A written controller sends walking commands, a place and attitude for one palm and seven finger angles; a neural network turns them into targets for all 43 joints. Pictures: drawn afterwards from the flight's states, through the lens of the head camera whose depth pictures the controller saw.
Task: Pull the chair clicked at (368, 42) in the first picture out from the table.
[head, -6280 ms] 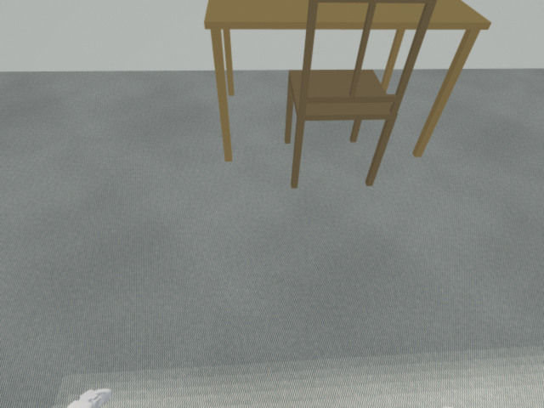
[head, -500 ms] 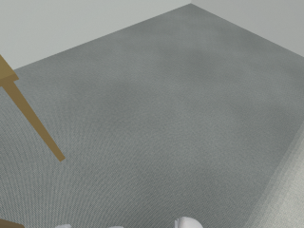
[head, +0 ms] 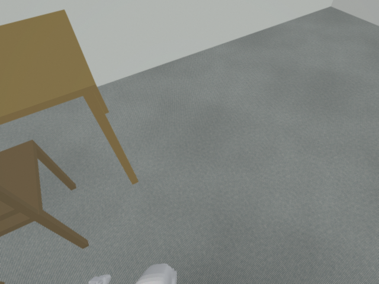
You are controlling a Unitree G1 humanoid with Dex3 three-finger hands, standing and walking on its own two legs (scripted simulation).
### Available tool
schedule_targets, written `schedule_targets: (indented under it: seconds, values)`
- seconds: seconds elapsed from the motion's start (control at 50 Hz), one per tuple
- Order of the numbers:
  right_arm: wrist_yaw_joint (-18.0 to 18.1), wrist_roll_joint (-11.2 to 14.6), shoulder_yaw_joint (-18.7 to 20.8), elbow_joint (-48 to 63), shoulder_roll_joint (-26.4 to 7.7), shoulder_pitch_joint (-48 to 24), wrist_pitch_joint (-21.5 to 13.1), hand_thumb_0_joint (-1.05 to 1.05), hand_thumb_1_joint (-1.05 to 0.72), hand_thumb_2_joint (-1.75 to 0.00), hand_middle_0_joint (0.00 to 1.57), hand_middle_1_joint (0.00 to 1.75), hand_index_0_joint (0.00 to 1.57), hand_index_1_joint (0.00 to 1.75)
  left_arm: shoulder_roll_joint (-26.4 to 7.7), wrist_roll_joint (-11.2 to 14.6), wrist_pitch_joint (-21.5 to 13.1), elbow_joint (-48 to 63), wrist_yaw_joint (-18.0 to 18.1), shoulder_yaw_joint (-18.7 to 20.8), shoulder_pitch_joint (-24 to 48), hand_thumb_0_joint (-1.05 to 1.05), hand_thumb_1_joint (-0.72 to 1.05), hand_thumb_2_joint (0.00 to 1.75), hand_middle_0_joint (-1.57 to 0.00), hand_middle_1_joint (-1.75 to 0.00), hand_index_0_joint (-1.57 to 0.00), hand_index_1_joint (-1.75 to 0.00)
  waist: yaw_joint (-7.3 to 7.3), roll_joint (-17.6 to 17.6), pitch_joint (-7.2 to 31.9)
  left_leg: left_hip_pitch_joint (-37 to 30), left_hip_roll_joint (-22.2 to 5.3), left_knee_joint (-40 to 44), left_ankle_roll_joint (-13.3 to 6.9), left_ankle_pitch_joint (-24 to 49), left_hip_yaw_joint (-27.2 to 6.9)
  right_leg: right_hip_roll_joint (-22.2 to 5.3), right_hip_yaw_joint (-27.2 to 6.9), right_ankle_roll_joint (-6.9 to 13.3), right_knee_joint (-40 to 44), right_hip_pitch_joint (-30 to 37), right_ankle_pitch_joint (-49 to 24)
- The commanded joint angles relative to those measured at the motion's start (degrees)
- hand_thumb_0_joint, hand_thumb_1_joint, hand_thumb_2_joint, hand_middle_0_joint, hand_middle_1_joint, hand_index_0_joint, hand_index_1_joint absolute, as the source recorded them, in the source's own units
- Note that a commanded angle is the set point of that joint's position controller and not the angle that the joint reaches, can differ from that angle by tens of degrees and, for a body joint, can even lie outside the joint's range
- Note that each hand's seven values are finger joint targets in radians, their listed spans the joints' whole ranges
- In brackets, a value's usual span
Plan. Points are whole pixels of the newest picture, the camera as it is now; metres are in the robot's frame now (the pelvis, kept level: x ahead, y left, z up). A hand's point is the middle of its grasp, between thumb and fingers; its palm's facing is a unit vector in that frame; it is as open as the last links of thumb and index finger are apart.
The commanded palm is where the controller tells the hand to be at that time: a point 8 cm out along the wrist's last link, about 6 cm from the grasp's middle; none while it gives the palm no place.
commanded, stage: turn to face it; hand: left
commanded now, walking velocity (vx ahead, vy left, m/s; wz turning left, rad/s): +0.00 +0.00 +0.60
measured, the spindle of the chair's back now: out of the picture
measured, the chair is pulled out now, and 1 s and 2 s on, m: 0.00 0.00 0.00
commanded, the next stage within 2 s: take the last steps up to it in 1.48 s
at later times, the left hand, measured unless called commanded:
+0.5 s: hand out of the picture -0.01 +0.29 -0.17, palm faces +0.34 -0.90 -0.26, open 7.4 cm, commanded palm none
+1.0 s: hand out of the picture -0.05 +0.21 -0.14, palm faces +0.55 -0.78 -0.29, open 7.4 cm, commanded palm none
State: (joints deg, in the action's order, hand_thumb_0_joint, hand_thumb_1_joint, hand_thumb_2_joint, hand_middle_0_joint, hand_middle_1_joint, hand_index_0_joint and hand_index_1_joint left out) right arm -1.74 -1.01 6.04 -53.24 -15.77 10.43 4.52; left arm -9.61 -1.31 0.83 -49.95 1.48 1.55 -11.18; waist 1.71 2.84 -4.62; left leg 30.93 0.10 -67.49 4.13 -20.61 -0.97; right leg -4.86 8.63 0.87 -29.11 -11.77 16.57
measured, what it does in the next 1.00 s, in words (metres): steps on the spot, turning left: left foot, then right foot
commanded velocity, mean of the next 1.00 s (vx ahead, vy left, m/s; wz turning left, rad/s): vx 0.00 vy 0.00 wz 0.60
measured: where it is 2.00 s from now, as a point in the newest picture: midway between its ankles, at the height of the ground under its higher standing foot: outside the picture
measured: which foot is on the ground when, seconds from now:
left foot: up 0.00-0.24, down 0.26-0.76, up 0.78-1.00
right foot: down 0.00-0.26, up 0.28-0.74, down 0.76-1.00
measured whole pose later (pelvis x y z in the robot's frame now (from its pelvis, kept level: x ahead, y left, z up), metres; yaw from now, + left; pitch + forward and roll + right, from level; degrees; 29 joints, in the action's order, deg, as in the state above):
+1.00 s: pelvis -0.02 -0.01 +0.00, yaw +36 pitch -2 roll +2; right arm -1.8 -1.1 5.9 -54.7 -16.3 14.1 5.2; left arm -10.1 -1.0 0.9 -49.2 1.4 1.0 -11.2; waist 2.4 2.8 -4.1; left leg 28.6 -0.9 -69.0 4.7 -19.1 -2.5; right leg -5.4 9.6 0.8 -27.8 -11.5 14.6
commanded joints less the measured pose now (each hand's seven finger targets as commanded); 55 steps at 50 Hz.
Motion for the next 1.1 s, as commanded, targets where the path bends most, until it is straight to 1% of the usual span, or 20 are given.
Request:
schedule_targets:
  seconds: [0.0, 0.14, 0.18, 0.22, 0.24, 0.26, 0.28, 0.3, 0.34, 0.4, 0.6, 0.7, 0.72, 0.74, 0.76, 0.78, 0.8, 0.82, 0.86, 1.08]
  values:
    - [-0.39, 0.02, 0.23, 4.62, -2.99, -4.09, -0.69, 0.00, -0.90, -0.90, 0.20, 0.30, 0.20, 0.30, -12.42, -0.04, -1.36, 3.43, 0.80, 3.32, -1.75, 0.00, 0.90, 0.90, -0.20, -0.30, -0.20, -0.30, -2.68, -12.46, 2.80, 2.48, -2.44, 3.43, 1.24, -1.25, 1.82, -14.76, -6.80, 5.19, 10.52, 5.77, -18.22]
    - [-0.22, 0.48, -1.30, 5.93, -1.66, -7.16, -1.97, 0.00, -0.90, -0.90, 0.20, 0.30, 0.20, 0.30, -15.68, -0.55, -0.62, 1.79, 0.34, 4.53, -5.11, 0.00, 0.90, 0.90, -0.20, -0.30, -0.20, -0.30, -5.17, -15.72, 6.92, -6.05, -1.70, 23.79, -0.11, -5.70, 6.90, -17.10, -3.10, 5.88, 3.93, 10.62, -31.39]
    - [-0.01, 0.49, -1.28, 5.57, -2.23, -5.09, -2.43, 0.00, -0.90, -0.90, 0.20, 0.30, 0.20, 0.30, -16.02, -0.34, -0.39, 1.19, 0.19, 4.72, -4.77, 0.00, 0.90, 0.90, -0.20, -0.30, -0.20, -0.30, -4.23, -15.43, 8.53, -10.40, -1.03, 31.61, -0.83, -1.82, 8.29, -16.79, -1.29, 4.13, 0.28, 10.79, -32.73]
    - [0.10, 0.20, -0.37, 4.48, -5.48, 0.29, -3.14, 0.00, -0.90, -0.90, 0.20, 0.30, 0.20, 0.30, -15.04, 0.58, -0.01, 1.41, -0.13, 4.77, -3.99, 0.00, 0.90, 0.90, -0.20, -0.30, -0.20, -0.30, -0.71, -8.45, 11.74, -24.13, -2.38, 44.65, -2.49, 12.99, 5.77, -14.64, 2.31, -0.41, -10.71, 3.14, -26.29]
    - [0.56, -0.20, 1.32, 4.14, -12.18, 4.22, -3.78, 0.00, -0.90, -0.90, 0.20, 0.30, 0.20, 0.30, -11.95, 1.05, 0.14, 3.51, -0.55, 4.37, -3.03, 0.00, 0.90, 0.90, -0.20, -0.30, -0.20, -0.30, 2.03, 7.87, 14.57, -36.00, -15.78, 46.51, -8.74, 32.20, -12.16, -7.43, 4.34, -5.02, -23.29, -12.73, -2.86]
    - [1.08, 0.40, 2.17, 2.88, -16.18, 8.37, -3.47, 0.00, -0.90, -0.90, 0.20, 0.30, 0.20, 0.30, -9.16, 0.79, 0.42, 6.25, -0.59, 2.88, 1.95, 0.00, 0.90, 0.90, -0.20, -0.30, -0.20, -0.30, 4.04, 15.33, 13.81, -37.15, -24.77, 45.61, -15.84, 55.48, -21.62, -2.96, -0.74, -6.81, -32.14, -22.75, 23.07]
    - [1.48, 0.29, 1.70, 1.85, -14.77, 9.22, -3.30, 0.00, -0.90, -0.90, 0.20, 0.30, 0.20, 0.30, -10.58, 0.39, 1.00, 6.36, -0.35, 3.09, 3.57, 0.00, 0.90, 0.90, -0.20, -0.30, -0.20, -0.30, 3.77, 8.56, 13.14, -36.41, -24.91, 43.88, -17.40, 55.48, -17.31, -4.11, -5.20, -5.89, -36.42, -23.46, 20.48]
    - [2.00, 0.12, 1.15, 2.04, -12.89, 7.54, -3.56, 0.00, -0.90, -0.90, 0.20, 0.30, 0.20, 0.30, -9.94, 0.15, 1.44, 5.27, 0.05, 3.28, 4.43, 0.00, 0.90, 0.90, -0.20, -0.30, -0.20, -0.30, 3.17, 11.65, 11.62, -32.34, -21.04, 44.68, -15.43, 52.25, -15.01, -4.58, -6.73, -6.06, -37.73, -23.11, 17.28]
    - [2.47, 0.01, 0.14, 3.83, -9.91, 1.78, -3.71, 0.00, -0.90, -0.90, 0.20, 0.30, 0.20, 0.30, -10.61, 0.46, 1.15, 3.57, -0.48, 3.72, 3.78, 0.00, 0.90, 0.90, -0.20, -0.30, -0.20, -0.30, 0.79, 7.79, 8.02, -28.76, -15.75, 44.73, -13.21, 47.31, -10.99, -3.41, -7.95, -6.53, -39.58, -22.59, 10.02]
    - [2.27, 0.25, -0.33, 4.69, -9.18, 0.04, -4.07, 0.00, -0.90, -0.90, 0.20, 0.30, 0.20, 0.30, -10.83, 0.56, 1.08, 2.14, -0.86, 3.75, 1.11, 0.00, 0.90, 0.90, -0.20, -0.30, -0.20, -0.30, -1.01, 4.88, 8.20, -27.43, -12.48, 46.08, -11.65, 42.19, -8.55, -2.30, -7.45, -7.22, -38.17, -20.06, 5.07]
    - [1.82, -0.36, 0.60, 4.31, -9.86, 2.55, -3.07, 0.00, -0.90, -0.90, 0.20, 0.30, 0.20, 0.30, -10.19, 0.91, 0.91, 5.31, -0.21, 3.12, 6.51, 0.00, 0.90, 0.90, -0.20, -0.30, -0.20, -0.30, 0.67, 6.84, 5.99, -23.38, -12.10, 46.81, -14.28, 29.55, -19.74, 1.34, -8.53, -7.09, -20.18, -14.42, 8.38]
    - [1.75, 0.07, 0.95, 5.29, -9.21, -0.21, -2.69, 0.00, -0.90, -0.90, 0.20, 0.30, 0.20, 0.30, -10.81, 1.44, -0.31, 4.47, 0.23, 3.28, 0.06, 0.00, 0.90, 0.90, -0.20, -0.30, -0.20, -0.30, -2.41, 5.95, 8.85, -15.48, -8.39, 40.49, -11.13, 29.83, -22.05, 3.76, -7.82, -5.55, 0.66, 2.28, -1.64]
    - [1.58, 0.46, 0.65, 5.64, -7.33, -0.15, -2.75, 0.00, -0.90, -0.90, 0.20, 0.30, 0.20, 0.30, -12.64, 1.21, -0.95, 3.99, 0.48, 3.71, -2.75, 0.00, 0.90, 0.90, -0.20, -0.30, -0.20, -0.30, -3.83, 0.64, 10.13, -9.44, -5.51, 36.09, -8.19, 20.43, -19.90, -0.36, -11.04, -4.89, 9.52, 10.68, -6.28]
    - [1.37, 1.06, -0.02, 6.25, -2.54, 2.03, -2.82, 0.00, -0.90, -0.90, 0.20, 0.30, 0.20, 0.30, -18.24, 0.15, -1.60, 4.11, 1.01, 4.76, -3.17, 0.00, 0.90, 0.90, -0.20, -0.30, -0.20, -0.30, -3.65, -17.49, 11.12, 2.28, 3.13, 22.63, -2.66, -3.90, -8.56, -17.04, -26.37, 0.37, 14.58, 19.19, -9.98]
    - [1.53, 0.35, 0.47, 7.13, -4.65, 0.85, -2.46, 0.00, -0.90, -0.90, 0.20, 0.30, 0.20, 0.30, -19.93, 0.20, -1.03, 4.84, 0.99, 4.56, -2.90, 0.00, 0.90, 0.90, -0.20, -0.30, -0.20, -0.30, -3.80, -18.37, 9.50, 2.71, 4.17, 10.02, -1.48, -14.69, -5.13, -25.12, -30.53, 5.95, 14.23, 9.34, -13.89]
    - [1.22, -0.03, 0.86, 6.70, -5.39, 1.28, -1.95, 0.00, -0.90, -0.90, 0.20, 0.30, 0.20, 0.30, -17.71, 0.34, -0.72, 5.71, 0.94, 3.93, -0.24, 0.00, 0.90, 0.90, -0.20, -0.30, -0.20, -0.30, -2.29, -12.03, 6.95, 1.30, 2.39, 1.98, -1.84, -11.12, -6.29, -22.27, -25.16, 7.22, 14.38, 2.68, -9.33]
    - [0.90, -0.18, 1.17, 5.08, -5.23, 2.27, -1.03, 0.00, -0.90, -0.90, 0.20, 0.30, 0.20, 0.30, -15.05, 0.59, -0.92, 6.06, 1.13, 3.86, 3.36, 0.00, 0.90, 0.90, -0.20, -0.30, -0.20, -0.30, -0.67, -15.50, 5.36, 0.99, 1.08, -1.05, -1.71, -7.70, -6.72, -19.09, -22.52, 5.00, 16.05, -0.76, -3.52]
    - [0.50, -0.38, 1.16, 3.67, -5.32, 2.79, -0.61, 0.00, -0.90, -0.90, 0.20, 0.30, 0.20, 0.30, -13.81, 0.68, -0.77, 6.62, 0.80, 3.23, 5.50, 0.00, 0.90, 0.90, -0.20, -0.30, -0.20, -0.30, 0.31, -13.86, 2.14, 0.88, 0.26, -4.19, -1.18, -3.79, -4.94, -15.58, -18.65, 3.66, 16.11, -3.25, -0.72]
    - [-0.09, -0.50, 0.82, 2.62, -4.61, 4.41, -0.44, 0.00, -0.90, -0.90, 0.20, 0.30, 0.20, 0.30, -11.50, 0.71, -1.22, 6.58, 0.41, 2.44, 5.52, 0.00, 0.90, 0.90, -0.20, -0.30, -0.20, -0.30, 0.86, -13.65, 1.15, 1.67, -0.21, -6.32, -0.10, 1.60, -2.53, -11.76, -11.09, 2.39, 14.41, -2.20, -5.31]
    - [-0.15, 0.32, -1.07, 4.32, -2.51, -4.48, -1.04, 0.00, -0.90, -0.90, 0.20, 0.30, 0.20, 0.30, -15.25, -0.49, -0.78, 2.11, 0.57, 3.82, -4.30, 0.00, 0.90, 0.90, -0.20, -0.30, -0.20, -0.30, -4.22, -15.03, 4.20, -4.31, -2.41, 16.60, 0.43, -5.79, 4.08, -16.90, -5.68, 6.57, 9.58, 6.06, -18.02]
